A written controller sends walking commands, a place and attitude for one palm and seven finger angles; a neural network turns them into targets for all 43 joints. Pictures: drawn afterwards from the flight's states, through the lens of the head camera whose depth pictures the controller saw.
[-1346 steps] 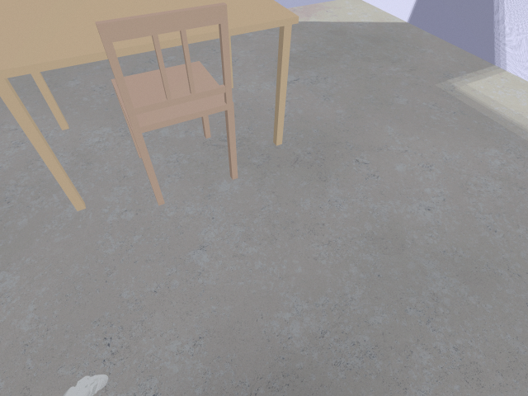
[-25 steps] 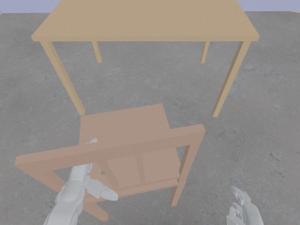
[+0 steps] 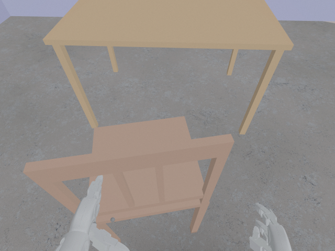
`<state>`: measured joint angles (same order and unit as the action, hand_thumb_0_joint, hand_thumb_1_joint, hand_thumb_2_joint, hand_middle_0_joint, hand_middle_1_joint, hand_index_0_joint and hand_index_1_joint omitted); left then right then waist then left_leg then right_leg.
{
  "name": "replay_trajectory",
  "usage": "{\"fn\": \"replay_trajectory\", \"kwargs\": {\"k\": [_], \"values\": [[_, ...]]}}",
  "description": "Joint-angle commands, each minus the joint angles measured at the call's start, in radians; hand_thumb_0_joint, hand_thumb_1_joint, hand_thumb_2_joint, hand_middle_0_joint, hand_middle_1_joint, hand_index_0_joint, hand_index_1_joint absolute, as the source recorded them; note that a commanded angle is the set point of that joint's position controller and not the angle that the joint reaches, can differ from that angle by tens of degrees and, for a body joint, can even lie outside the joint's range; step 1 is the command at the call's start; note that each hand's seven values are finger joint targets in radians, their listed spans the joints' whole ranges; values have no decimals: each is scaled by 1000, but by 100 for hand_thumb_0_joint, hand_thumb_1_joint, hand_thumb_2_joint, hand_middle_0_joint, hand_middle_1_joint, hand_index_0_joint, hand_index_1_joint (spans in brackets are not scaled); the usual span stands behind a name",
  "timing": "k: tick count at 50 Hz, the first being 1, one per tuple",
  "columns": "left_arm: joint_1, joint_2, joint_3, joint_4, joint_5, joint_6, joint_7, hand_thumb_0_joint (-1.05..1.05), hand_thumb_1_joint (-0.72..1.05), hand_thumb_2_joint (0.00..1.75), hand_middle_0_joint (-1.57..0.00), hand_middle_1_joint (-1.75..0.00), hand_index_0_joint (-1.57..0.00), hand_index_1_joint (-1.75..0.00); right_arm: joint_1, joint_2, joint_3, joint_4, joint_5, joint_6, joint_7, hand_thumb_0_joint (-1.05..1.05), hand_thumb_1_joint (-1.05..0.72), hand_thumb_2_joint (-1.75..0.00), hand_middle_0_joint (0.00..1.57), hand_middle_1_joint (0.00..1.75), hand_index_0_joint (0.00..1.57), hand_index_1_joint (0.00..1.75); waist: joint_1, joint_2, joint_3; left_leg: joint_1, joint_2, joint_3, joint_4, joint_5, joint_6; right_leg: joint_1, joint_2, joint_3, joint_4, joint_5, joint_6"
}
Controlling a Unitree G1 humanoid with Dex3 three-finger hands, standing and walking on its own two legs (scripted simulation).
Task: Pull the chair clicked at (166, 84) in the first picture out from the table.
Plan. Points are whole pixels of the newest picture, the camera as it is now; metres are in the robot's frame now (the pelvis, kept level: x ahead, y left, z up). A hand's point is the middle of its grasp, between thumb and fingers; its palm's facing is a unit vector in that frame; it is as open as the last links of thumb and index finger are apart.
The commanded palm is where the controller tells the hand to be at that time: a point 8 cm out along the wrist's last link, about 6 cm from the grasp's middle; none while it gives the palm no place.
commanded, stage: draw the fingers out of the gap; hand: left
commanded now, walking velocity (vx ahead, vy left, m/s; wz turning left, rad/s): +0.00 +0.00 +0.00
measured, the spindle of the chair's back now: (125, 189) +0.29 +0.13 -0.06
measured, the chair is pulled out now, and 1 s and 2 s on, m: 0.59 0.59 0.59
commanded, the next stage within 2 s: draw the hand back to the body in 0.34 s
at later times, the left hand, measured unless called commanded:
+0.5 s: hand out of the picture +0.14 +0.14 -0.01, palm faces +0.01 -0.99 -0.17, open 17.4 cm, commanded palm +0.11 +0.19 +0.02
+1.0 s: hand (70, 236) +0.15 +0.18 +0.08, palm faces +0.06 -0.98 -0.17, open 17.0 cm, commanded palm +0.11 +0.24 +0.10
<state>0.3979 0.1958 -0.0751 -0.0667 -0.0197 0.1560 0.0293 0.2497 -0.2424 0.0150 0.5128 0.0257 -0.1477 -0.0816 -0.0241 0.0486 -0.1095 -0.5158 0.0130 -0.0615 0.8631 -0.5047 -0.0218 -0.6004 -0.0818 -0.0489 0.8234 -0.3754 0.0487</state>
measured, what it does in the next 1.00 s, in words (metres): stands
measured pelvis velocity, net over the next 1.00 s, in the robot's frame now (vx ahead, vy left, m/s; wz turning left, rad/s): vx -0.01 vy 0.00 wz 0.01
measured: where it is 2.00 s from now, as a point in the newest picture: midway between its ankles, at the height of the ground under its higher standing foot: outside the picture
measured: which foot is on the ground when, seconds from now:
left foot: down 0.00-1.00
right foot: down 0.00-1.00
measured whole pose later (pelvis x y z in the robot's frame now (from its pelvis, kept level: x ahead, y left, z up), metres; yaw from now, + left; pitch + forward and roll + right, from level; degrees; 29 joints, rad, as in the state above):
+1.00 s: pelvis -0.01 +0.00 -0.01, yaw +0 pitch +7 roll -2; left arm 0.68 0.28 0.13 -0.38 -0.23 -0.20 -0.13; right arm 0.22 -0.19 0.00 0.58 0.08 -0.26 -0.10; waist 0.03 0.07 -0.11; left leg -0.55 0.03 -0.09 0.97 -0.55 -0.03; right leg -0.62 -0.07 -0.07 0.90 -0.40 0.04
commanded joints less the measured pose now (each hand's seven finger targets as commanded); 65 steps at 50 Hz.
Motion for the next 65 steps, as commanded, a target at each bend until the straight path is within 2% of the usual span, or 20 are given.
{"fn": "replay_trajectory", "kwargs": {"k": [1,5,9,14,23,24,25,29,33,37,39,42,48,49,50,52,55,58,60,65], "values": [[-9,63,23,-268,18,-58,22,0,-55,20,0,0,0,0,-74,-108,-44,-169,-2,-61,-8,0,-90,-90,20,30,20,30,-12,2,-156,9,-11,27,-131,367,21,158,39,-59,-71,222,-57],[53,82,44,-266,17,-33,21,0,-55,20,0,0,0,0,-90,-108,-48,-176,2,-52,-12,0,-90,-90,20,30,20,30,-8,-56,-131,-34,-12,27,-130,302,25,156,40,-54,-82,172,-54],[108,84,42,-291,14,-17,16,0,-55,20,0,0,0,0,-108,-104,-48,-187,5,-47,-16,0,-90,-90,20,30,20,30,-5,-63,-83,-67,-14,28,-124,247,29,133,40,-49,-90,116,-54],[149,110,64,-377,17,-40,20,0,-55,20,0,0,0,0,-101,-95,-50,-197,6,-58,-26,0,-90,-90,20,30,20,30,0,-18,-100,-67,-19,29,-107,227,31,119,41,-42,-83,77,-57],[295,82,39,-400,11,-57,-8,0,-55,20,0,0,0,0,-108,-83,-61,-196,10,-73,-33,0,-90,-90,20,30,20,30,-4,-49,-101,-104,-26,30,-69,213,34,98,41,-37,-68,74,-51],[208,9,64,-536,-120,-185,-20,0,-55,20,0,0,0,0,-107,-76,-55,-191,11,-98,-35,0,-90,-90,20,30,20,30,-8,-84,-67,-133,-34,26,-34,219,26,56,52,-56,-60,85,-53],[236,68,109,-483,-111,-245,-28,0,-55,20,0,0,0,0,-90,-77,-62,-159,10,-115,-34,0,-90,-90,20,30,20,30,1,-75,-108,-127,-33,35,-18,218,26,62,54,-44,-46,74,-55],[242,107,172,-529,-144,-374,-51,0,-55,20,0,0,0,0,-85,-69,-70,-130,18,-142,-23,0,-90,-90,20,30,20,30,15,-13,-135,-128,-30,33,-9,243,20,71,54,-42,-13,95,-62],[273,61,150,-475,-163,-505,-120,0,-55,20,0,0,0,0,-106,-59,-79,-109,26,-146,5,0,-90,-90,20,30,20,30,14,-23,-116,-164,-24,35,22,245,12,27,53,-47,27,110,-60],[216,153,220,-564,-199,-560,-179,0,-55,20,0,0,0,0,-135,-73,-77,-128,36,-156,12,0,-90,-90,20,30,20,30,23,22,-174,-146,-22,34,12,204,18,71,44,-21,12,55,-63],[239,196,285,-586,-213,-545,-170,0,-55,20,0,0,0,0,-141,-66,-77,-124,43,-159,4,0,-90,-90,20,30,20,30,37,38,-201,-120,-18,29,-4,227,20,114,46,-21,4,80,-67],[236,176,299,-619,-244,-514,-162,0,-55,20,0,0,0,0,-136,-55,-70,-121,53,-165,-5,0,-90,-90,20,30,20,30,29,12,-196,-92,-15,26,-25,245,19,135,48,-34,-16,110,-62],[191,170,318,-541,-278,-441,-186,0,-37,29,-2,-4,-2,-4,-148,-71,-53,-97,64,-195,-25,0,-90,-90,20,30,20,30,13,-21,-94,-60,-6,11,-80,201,17,136,53,-41,-88,56,-52],[267,361,407,-500,-83,-338,-22,0,-33,31,-3,-5,-3,-5,-140,-62,-61,-96,33,-147,-44,0,-90,-90,20,30,20,30,106,1,-111,-17,14,16,-132,215,9,237,33,13,-131,63,-84],[259,218,299,-594,-63,-299,29,0,-30,32,-4,-5,-4,-5,-133,-48,-37,-138,29,-131,-44,0,-90,-90,20,30,20,30,61,23,-53,0,4,24,-166,207,7,238,23,-5,-151,75,-78],[239,211,294,-619,-46,-257,82,0,-22,36,-4,-7,-4,-7,-144,-47,-35,-132,24,-115,-48,0,-90,-90,20,30,20,30,59,59,-22,29,13,23,-185,209,5,257,19,-17,-167,87,-81],[222,252,337,-594,-30,-221,128,0,-12,41,-6,-9,-6,-9,-150,-51,-24,-116,18,-84,-58,0,-90,-90,20,30,20,30,63,15,9,78,16,16,-231,235,7,308,28,-21,-214,116,-82],[164,251,336,-592,-20,-218,145,0,-1,46,-7,-11,-7,-11,-158,-57,-21,-115,15,-77,-60,0,-90,-90,20,30,20,30,59,-1,47,135,22,18,-279,223,10,320,28,-23,-258,111,-75],[148,245,335,-587,-14,-216,151,0,7,50,-8,-13,-8,-13,-164,-59,-16,-106,11,-78,-57,0,-90,-90,20,30,20,30,62,46,59,165,14,21,-310,243,11,353,27,-21,-282,130,-77],[139,241,358,-544,-10,-223,153,0,25,58,-11,-16,-11,-16,-180,-66,-22,-82,5,-70,-44,0,-90,-90,20,30,20,30,69,3,89,220,21,24,-373,298,14,404,33,-21,-322,188,-75]]}}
